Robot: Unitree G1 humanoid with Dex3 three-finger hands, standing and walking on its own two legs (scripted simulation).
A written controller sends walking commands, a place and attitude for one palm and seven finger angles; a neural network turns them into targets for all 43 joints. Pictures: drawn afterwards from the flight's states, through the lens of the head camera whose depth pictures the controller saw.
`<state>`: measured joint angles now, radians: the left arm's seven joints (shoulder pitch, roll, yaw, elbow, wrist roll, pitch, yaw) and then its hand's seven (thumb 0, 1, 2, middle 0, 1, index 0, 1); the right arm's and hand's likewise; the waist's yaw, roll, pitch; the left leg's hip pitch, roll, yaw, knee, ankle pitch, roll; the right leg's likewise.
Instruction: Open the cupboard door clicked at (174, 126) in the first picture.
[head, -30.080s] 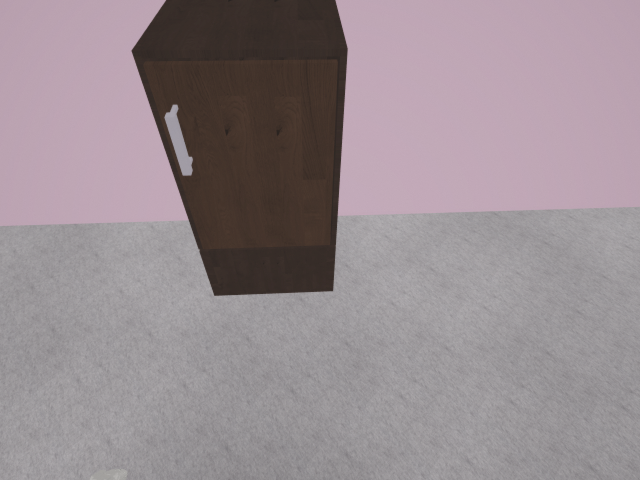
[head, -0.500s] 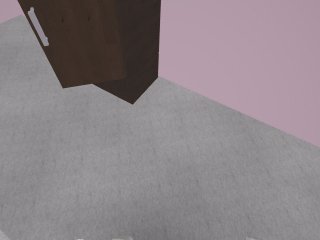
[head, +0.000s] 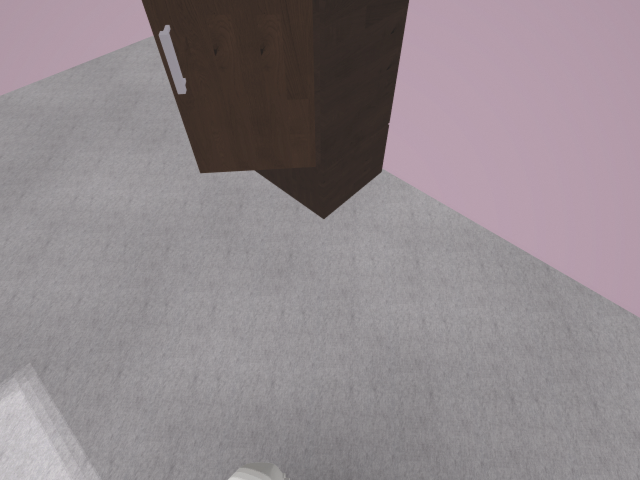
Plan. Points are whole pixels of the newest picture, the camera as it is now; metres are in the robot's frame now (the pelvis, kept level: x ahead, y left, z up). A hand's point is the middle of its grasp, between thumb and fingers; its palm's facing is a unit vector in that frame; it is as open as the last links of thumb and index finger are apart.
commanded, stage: take the last steps up to it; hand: left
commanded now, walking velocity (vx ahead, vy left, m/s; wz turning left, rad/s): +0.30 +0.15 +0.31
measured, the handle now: (174, 60) +1.07 +0.45 -0.05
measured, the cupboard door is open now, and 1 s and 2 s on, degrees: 48 48 48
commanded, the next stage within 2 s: come to a stop and stand still in 1.54 s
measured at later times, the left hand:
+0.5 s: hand out of the picture +0.13 +0.21 -0.16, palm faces +0.15 -0.96 -0.23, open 7.4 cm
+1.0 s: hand (150, 414) +0.22 +0.28 -0.17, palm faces +0.18 -0.97 -0.18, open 7.4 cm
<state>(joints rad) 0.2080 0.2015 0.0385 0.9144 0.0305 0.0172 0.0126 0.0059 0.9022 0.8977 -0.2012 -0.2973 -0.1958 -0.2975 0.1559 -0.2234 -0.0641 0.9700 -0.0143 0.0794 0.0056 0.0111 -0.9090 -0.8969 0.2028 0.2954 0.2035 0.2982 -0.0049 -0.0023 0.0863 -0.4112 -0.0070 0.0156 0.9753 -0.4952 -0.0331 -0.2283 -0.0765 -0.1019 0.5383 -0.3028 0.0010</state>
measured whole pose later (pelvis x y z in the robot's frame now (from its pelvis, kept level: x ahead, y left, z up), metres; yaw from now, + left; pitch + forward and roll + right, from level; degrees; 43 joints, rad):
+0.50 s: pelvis +0.07 +0.00 -0.01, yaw +7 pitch -1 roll +0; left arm 0.19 0.19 0.05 0.96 0.03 -0.03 -0.02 0.01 0.90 0.90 -0.20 -0.30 -0.19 -0.30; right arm 0.32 -0.19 -0.04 1.08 -0.02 0.03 0.01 0.01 -0.91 -0.90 0.20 0.30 0.21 0.30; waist 0.00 0.02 0.06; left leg -0.30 0.00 0.01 0.89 -0.48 0.02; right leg -0.29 -0.07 -0.13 0.61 -0.28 -0.01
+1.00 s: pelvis +0.22 +0.09 +0.00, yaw +7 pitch +0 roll +0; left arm 0.25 0.20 0.06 1.04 0.03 0.01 -0.02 0.01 0.91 0.90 -0.20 -0.30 -0.19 -0.30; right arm 0.24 -0.17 -0.04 1.01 -0.03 -0.06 -0.02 0.00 -0.95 -0.90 0.21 0.30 0.21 0.30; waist 0.02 -0.03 0.04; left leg -0.20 0.02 0.16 0.43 -0.22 0.05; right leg -0.49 -0.11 -0.10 0.96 -0.35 0.01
